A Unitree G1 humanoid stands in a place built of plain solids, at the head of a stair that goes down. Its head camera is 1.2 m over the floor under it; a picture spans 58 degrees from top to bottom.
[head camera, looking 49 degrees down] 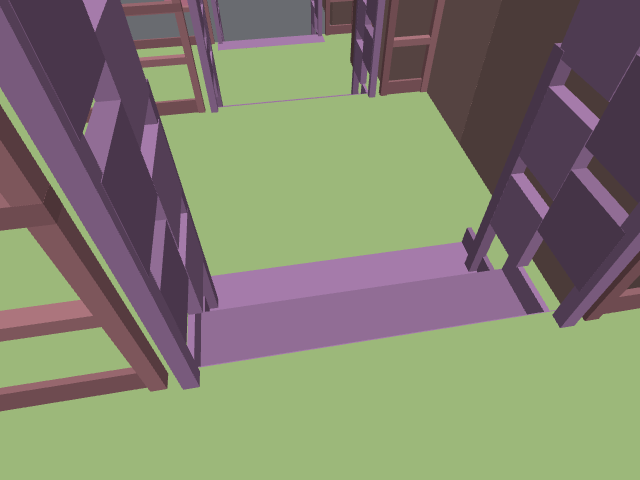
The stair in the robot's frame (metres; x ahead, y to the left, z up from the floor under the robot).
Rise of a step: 0.18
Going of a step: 0.30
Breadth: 1.22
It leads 10 degrees to the left of straight ahead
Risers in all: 3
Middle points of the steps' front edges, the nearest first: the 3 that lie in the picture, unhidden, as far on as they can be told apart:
0.65 -0.19 0.00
0.94 -0.14 -0.18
1.24 -0.09 -0.35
